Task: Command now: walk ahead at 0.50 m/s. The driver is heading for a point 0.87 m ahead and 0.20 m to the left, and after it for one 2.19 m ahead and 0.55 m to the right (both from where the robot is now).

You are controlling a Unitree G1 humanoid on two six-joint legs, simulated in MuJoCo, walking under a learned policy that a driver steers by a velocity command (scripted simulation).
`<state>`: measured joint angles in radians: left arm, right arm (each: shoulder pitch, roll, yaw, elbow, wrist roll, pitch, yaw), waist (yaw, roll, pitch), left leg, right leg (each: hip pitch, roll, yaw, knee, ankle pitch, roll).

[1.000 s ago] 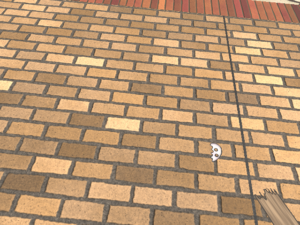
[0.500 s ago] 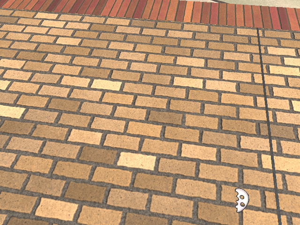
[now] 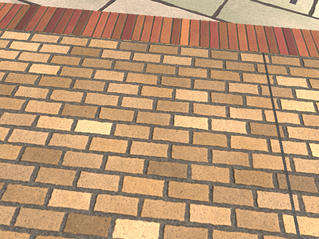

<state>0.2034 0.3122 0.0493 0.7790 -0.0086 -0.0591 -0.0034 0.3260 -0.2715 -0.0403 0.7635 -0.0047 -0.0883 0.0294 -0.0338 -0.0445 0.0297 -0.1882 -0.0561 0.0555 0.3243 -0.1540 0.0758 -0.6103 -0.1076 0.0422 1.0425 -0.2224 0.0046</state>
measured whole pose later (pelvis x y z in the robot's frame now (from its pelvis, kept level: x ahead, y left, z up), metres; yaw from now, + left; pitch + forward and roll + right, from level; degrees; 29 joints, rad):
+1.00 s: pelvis +0.54 +0.04 -0.01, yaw +22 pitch +1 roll -1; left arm 0.16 0.30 0.06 0.79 -0.01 -0.11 0.00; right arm 0.25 -0.29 -0.08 0.69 0.01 -0.04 0.03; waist -0.01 -0.02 0.07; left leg -0.33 -0.09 0.00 0.49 -0.17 0.11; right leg -0.44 -0.06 0.04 1.18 -0.37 0.00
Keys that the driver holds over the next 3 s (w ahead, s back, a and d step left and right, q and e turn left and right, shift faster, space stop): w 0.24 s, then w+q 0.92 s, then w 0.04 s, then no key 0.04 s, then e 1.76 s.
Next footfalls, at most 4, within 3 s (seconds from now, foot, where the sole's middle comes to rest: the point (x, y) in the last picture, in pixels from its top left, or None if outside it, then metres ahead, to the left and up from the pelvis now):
0.30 right None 0.35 -0.15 -0.78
0.84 left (125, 212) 0.60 0.13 -0.78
1.34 right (138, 146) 0.95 0.07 -0.78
1.76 left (95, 163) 0.85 0.28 -0.78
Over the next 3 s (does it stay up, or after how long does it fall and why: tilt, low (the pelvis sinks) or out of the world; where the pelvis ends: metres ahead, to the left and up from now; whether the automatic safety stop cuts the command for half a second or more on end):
stays up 0.81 0.13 -0.01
